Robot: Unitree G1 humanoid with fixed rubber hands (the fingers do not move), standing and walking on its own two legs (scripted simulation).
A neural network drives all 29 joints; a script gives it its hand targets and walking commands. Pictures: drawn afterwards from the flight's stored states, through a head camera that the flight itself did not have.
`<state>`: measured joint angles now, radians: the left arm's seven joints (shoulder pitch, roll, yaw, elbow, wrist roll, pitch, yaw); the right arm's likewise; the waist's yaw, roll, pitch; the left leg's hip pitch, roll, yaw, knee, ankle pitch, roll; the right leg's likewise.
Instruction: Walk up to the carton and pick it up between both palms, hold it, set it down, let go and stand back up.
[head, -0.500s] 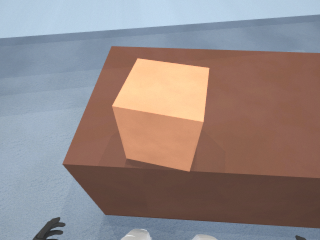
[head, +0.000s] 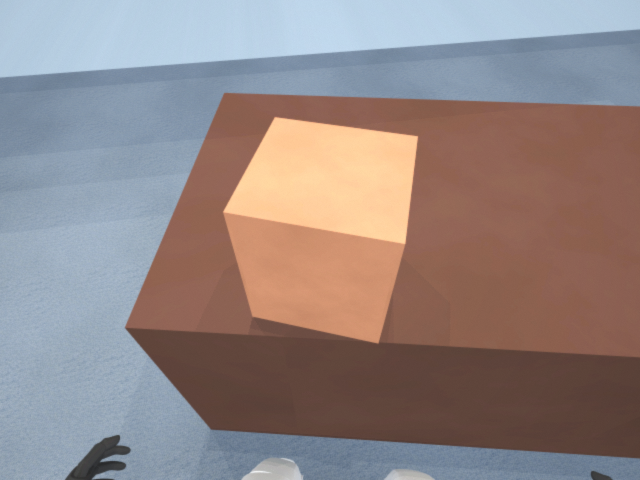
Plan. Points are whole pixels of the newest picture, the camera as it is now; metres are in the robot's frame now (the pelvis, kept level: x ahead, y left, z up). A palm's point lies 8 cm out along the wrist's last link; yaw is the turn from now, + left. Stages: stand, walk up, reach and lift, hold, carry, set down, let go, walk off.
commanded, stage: walk up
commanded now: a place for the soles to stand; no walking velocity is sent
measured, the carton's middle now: (328, 233) +0.44 +0.03 +0.02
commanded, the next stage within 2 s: reach and lift in 0.62 s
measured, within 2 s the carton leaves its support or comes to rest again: neither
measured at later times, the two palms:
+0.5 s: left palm out of the picture +0.10 +0.32 -0.08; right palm out of the picture +0.08 -0.33 -0.07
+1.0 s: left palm (115, 430) +0.18 +0.29 -0.06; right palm out of the picture +0.12 -0.32 -0.07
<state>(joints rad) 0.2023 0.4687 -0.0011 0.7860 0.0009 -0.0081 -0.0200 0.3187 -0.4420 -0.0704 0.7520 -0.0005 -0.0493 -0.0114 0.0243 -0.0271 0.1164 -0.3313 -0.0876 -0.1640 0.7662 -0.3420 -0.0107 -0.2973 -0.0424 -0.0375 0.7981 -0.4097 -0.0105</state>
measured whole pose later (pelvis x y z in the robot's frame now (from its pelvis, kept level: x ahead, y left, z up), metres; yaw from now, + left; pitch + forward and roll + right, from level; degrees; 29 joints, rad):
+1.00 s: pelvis +0.00 -0.01 +0.00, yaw -1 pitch -6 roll +0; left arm 0.09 0.45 0.00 0.47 0.00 0.38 0.01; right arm 0.14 -0.38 -0.08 0.91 -0.02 -0.24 0.04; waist 0.02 -0.05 0.12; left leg -0.34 0.02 -0.08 0.78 -0.34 -0.05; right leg -0.30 0.00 -0.04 0.79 -0.40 -0.01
